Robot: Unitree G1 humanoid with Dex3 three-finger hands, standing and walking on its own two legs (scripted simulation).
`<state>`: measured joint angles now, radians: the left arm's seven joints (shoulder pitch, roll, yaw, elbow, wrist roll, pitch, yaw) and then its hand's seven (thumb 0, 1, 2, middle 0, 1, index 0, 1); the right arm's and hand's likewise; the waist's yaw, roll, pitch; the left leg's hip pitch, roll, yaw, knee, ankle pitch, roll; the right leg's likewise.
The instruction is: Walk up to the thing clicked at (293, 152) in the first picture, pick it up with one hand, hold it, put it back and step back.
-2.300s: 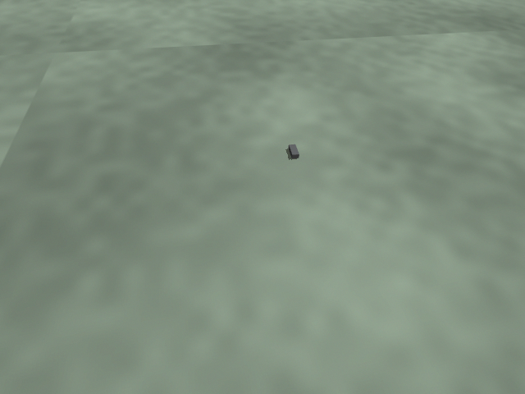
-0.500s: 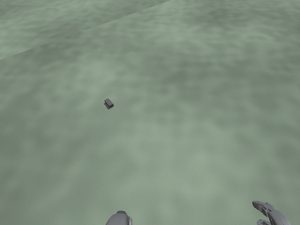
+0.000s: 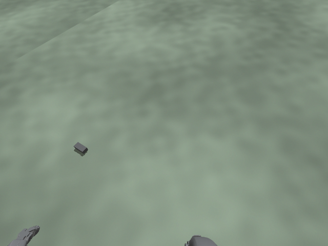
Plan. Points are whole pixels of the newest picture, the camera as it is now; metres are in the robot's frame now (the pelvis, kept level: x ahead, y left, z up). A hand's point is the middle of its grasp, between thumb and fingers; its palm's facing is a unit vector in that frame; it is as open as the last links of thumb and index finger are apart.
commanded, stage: walk up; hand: left
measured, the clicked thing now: (80, 147) +0.88 +0.58 -0.72
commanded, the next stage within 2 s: none
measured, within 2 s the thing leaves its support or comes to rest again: neither
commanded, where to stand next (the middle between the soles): +0.42 +0.63 m, yaw -37 degrees
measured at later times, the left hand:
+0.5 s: hand out of the picture +0.25 +0.54 -0.13, palm faces -0.23 -0.77 -0.59, open 7.4 cm
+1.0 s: hand out of the picture +0.42 +0.66 -0.11, palm faces -0.34 -0.70 -0.63, open 7.4 cm
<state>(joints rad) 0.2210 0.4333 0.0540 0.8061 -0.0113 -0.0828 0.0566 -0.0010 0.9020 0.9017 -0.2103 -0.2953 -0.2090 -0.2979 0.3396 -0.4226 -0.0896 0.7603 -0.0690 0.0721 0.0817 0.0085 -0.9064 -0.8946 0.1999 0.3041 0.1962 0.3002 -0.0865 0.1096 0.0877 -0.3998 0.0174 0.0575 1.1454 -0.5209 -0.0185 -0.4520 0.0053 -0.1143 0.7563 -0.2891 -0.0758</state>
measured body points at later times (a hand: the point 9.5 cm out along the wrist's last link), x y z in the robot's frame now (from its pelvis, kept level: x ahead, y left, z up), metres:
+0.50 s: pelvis +0.14 +0.22 -0.01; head +0.19 +0.21 +0.44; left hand +0.26 +0.58 -0.09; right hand +0.19 -0.12 -0.10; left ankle +0.20 +0.32 -0.70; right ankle +0.13 +0.06 -0.64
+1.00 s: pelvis +0.24 +0.39 -0.01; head +0.25 +0.33 +0.43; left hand +0.43 +0.69 -0.07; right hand +0.22 +0.03 -0.13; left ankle +0.33 +0.57 -0.65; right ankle +0.23 +0.20 -0.70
